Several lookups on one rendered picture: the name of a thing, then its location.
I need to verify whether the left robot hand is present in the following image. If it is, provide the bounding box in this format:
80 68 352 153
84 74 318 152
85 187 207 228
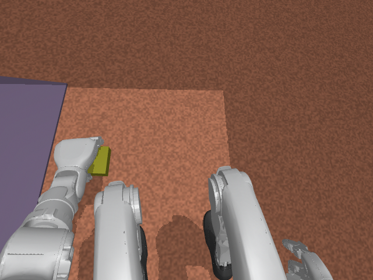
54 136 104 182

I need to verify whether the right robot foot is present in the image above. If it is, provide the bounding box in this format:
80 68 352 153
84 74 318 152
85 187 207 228
203 210 233 280

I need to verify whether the small box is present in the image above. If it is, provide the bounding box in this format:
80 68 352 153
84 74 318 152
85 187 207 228
87 146 111 176

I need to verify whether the left robot arm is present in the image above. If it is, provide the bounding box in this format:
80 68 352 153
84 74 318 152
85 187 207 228
0 166 87 280

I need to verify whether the right robot hand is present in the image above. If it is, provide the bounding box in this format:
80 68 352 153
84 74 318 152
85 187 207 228
282 239 333 280

